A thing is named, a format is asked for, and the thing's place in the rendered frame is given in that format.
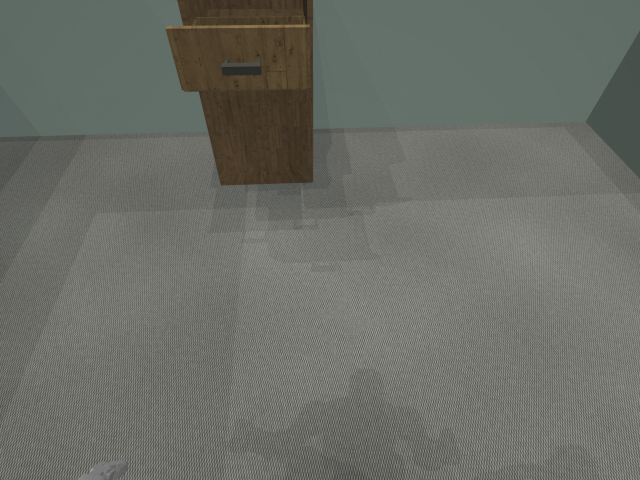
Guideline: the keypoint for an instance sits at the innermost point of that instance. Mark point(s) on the left robot hand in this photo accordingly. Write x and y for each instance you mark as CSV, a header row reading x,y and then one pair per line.
x,y
112,470

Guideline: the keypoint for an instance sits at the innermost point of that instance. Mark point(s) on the cabinet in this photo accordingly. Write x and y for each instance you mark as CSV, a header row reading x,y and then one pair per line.
x,y
258,136

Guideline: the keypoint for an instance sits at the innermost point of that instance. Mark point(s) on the handle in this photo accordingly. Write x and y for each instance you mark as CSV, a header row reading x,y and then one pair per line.
x,y
229,69

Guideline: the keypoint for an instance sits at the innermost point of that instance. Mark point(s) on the drawer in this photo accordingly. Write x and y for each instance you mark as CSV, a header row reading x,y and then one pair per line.
x,y
281,42

